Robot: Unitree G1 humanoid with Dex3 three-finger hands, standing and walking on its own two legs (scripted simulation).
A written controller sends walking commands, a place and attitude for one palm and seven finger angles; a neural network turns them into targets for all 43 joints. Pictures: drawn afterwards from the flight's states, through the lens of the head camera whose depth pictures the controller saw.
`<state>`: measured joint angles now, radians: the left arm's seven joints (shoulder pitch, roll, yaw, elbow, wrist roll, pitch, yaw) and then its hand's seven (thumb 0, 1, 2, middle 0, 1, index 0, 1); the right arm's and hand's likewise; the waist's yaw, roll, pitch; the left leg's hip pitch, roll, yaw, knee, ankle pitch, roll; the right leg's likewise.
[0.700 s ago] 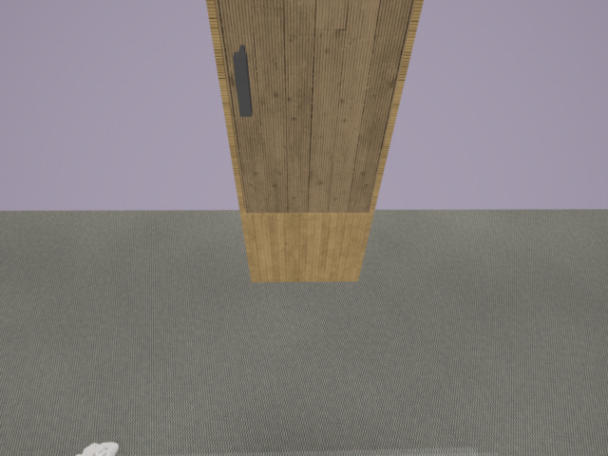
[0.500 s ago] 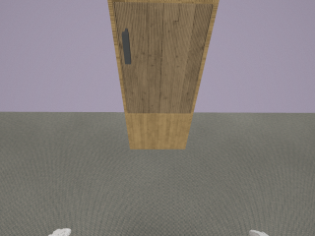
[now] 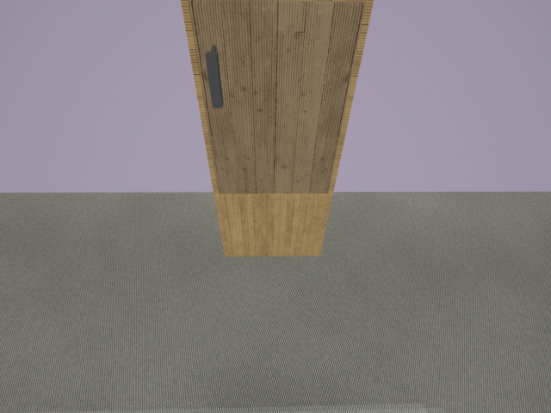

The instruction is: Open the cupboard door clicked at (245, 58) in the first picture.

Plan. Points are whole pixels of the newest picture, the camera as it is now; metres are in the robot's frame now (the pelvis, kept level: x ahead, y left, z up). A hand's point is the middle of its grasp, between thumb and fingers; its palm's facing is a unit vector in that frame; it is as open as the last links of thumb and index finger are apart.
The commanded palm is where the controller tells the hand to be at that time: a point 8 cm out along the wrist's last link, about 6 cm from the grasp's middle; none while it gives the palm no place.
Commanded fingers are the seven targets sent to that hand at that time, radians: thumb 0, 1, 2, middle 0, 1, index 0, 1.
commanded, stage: stand and wait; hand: left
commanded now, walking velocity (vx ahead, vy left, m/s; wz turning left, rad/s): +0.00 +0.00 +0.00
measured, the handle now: (215, 76) +0.82 +0.20 +0.08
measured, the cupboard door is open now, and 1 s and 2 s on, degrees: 0 0 0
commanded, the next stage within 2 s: look at it before walking up in 0.12 s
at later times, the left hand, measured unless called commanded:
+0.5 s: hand out of the picture +0.07 +0.24 -0.16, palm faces -0.03 -0.94 -0.33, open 7.4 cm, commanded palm none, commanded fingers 0.00 0.90 0.90 -0.20 -0.30 -0.20 -0.30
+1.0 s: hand out of the picture +0.06 +0.23 -0.16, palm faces -0.02 -0.95 -0.32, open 7.4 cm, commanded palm none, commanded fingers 0.00 0.90 0.90 -0.20 -0.30 -0.20 -0.30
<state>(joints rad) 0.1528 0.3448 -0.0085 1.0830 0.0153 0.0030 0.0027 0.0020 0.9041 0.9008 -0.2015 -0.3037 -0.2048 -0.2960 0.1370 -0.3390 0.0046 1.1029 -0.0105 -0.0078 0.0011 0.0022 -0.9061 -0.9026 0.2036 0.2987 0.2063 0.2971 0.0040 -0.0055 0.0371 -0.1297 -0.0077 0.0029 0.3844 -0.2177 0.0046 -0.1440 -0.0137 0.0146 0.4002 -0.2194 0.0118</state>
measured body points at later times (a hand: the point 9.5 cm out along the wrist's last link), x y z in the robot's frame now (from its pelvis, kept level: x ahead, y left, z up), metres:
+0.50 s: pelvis +0.00 +0.00 +0.00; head +0.00 +0.00 +0.45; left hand +0.07 +0.29 -0.13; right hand +0.08 -0.30 -0.13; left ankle +0.00 +0.12 -0.74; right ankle +0.00 -0.13 -0.74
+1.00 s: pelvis +0.01 -0.01 +0.00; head +0.01 -0.01 +0.45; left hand +0.07 +0.28 -0.14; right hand +0.08 -0.29 -0.14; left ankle +0.00 +0.12 -0.74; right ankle +0.00 -0.13 -0.74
